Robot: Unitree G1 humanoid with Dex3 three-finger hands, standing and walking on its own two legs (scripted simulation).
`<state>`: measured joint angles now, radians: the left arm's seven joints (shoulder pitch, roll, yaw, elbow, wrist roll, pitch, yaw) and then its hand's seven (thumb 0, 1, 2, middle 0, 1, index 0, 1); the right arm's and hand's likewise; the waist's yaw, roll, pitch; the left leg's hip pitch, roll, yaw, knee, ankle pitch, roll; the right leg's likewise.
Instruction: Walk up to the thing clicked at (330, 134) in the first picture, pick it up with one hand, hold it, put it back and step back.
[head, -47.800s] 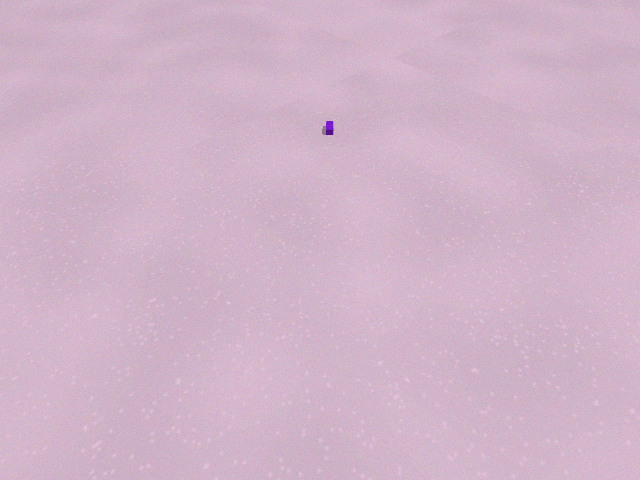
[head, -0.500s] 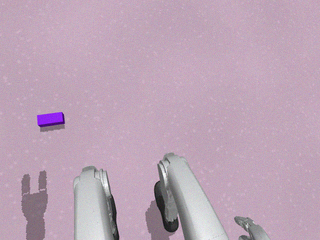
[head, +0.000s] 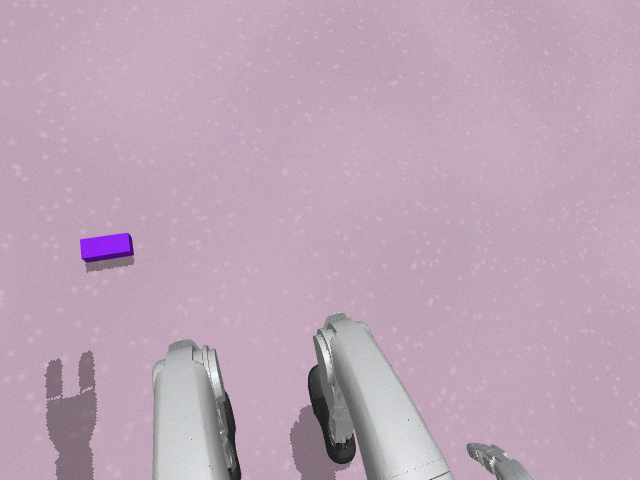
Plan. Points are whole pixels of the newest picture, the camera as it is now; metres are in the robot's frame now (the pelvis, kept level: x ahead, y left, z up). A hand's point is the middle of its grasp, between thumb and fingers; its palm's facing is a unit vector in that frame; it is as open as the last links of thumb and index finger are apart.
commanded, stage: go down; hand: left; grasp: from above
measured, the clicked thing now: (107, 247) +0.55 +0.30 -0.49
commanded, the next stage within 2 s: approach in 0.56 s
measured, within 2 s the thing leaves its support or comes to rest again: neither
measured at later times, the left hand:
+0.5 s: hand out of the picture +0.50 +0.36 -0.04, palm faces -0.44 -0.04 -0.90, open 14.3 cm
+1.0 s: hand out of the picture +0.50 +0.34 -0.12, palm faces -0.51 -0.03 -0.86, open 14.0 cm
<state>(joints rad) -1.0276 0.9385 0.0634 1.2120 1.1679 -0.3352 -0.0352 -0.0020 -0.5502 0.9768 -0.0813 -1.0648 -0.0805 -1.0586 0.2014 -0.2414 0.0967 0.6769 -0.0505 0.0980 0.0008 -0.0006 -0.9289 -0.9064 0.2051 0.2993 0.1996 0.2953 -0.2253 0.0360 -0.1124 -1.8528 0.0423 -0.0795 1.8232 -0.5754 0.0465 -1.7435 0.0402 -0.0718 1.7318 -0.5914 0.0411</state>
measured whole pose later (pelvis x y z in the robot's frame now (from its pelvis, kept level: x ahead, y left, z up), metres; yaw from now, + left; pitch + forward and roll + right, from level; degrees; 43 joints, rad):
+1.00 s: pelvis +0.01 +0.00 -0.02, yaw -1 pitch +37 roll -10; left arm -1.10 0.97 0.03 1.42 1.25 -0.39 0.08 0.00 -0.51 0.93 -0.09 -1.09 -0.10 -1.07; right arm 0.20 -0.26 0.11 0.67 -0.08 0.09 0.03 0.00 -0.92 -0.91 0.20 0.30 0.20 0.30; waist -0.26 0.02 -0.13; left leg -1.95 0.05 -0.08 1.90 -0.61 0.05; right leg -1.84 0.05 -0.07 1.81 -0.62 0.04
